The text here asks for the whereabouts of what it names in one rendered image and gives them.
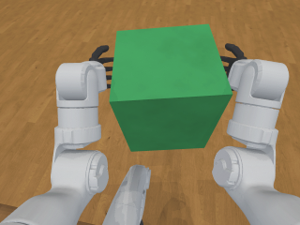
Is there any robot left forearm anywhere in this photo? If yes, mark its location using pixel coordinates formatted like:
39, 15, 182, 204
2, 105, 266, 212
51, 61, 107, 183

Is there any robot left thigh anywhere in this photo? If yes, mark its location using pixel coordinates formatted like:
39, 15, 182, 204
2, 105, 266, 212
102, 164, 151, 225

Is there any robot right forearm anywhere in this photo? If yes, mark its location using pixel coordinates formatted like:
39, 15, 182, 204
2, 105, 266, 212
226, 59, 290, 178

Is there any right robot upper arm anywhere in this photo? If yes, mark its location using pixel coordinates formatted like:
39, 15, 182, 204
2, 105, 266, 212
212, 146, 300, 225

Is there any left robot shin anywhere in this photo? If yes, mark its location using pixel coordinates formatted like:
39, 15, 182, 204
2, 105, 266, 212
129, 167, 146, 225

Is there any right robot hand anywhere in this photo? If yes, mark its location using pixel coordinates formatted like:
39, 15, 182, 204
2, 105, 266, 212
220, 43, 247, 91

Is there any left robot upper arm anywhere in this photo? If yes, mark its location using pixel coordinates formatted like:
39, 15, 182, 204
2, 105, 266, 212
0, 149, 109, 225

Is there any carton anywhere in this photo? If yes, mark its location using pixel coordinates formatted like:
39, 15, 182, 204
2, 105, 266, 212
109, 23, 233, 152

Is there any left robot hand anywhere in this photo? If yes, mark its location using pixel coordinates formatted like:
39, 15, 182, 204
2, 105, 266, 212
89, 45, 114, 89

